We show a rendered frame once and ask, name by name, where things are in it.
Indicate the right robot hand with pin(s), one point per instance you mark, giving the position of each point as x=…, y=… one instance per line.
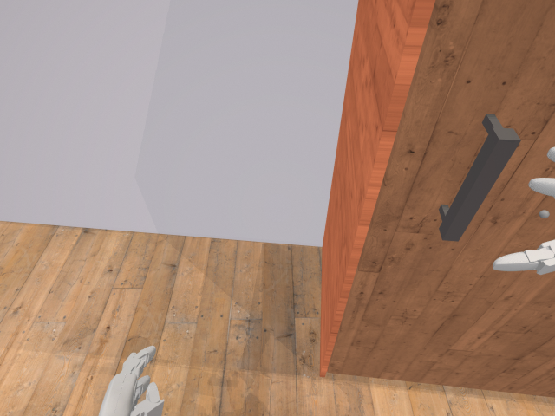
x=543, y=258

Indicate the wardrobe door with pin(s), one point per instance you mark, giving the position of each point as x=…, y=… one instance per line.
x=427, y=310

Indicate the handle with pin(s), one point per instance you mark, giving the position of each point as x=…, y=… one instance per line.
x=497, y=149

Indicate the left robot hand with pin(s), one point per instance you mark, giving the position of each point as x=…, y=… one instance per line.
x=124, y=389

